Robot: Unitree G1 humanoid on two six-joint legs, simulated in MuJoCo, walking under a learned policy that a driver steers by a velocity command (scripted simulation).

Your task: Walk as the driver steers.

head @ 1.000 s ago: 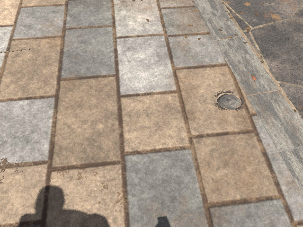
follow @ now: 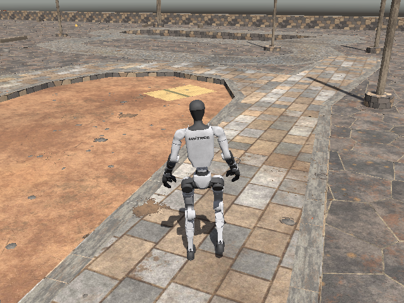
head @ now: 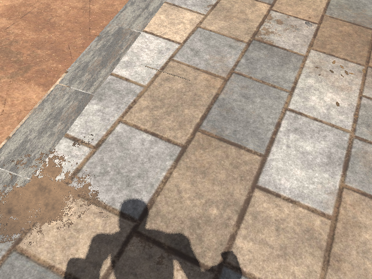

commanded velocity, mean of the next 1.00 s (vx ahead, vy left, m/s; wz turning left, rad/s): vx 0.14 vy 0.00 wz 0.05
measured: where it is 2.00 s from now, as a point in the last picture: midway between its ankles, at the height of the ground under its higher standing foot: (187, 219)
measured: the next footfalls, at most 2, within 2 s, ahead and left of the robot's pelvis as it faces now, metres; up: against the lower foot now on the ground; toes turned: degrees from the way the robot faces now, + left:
right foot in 0.18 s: +0.04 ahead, -0.15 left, +0.00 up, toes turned +0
right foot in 1.20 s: +0.42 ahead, -0.14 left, +0.00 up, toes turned -1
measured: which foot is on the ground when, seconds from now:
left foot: down 0.00-1.00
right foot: up 0.00-0.16, down 0.18-0.80, up 0.82-1.00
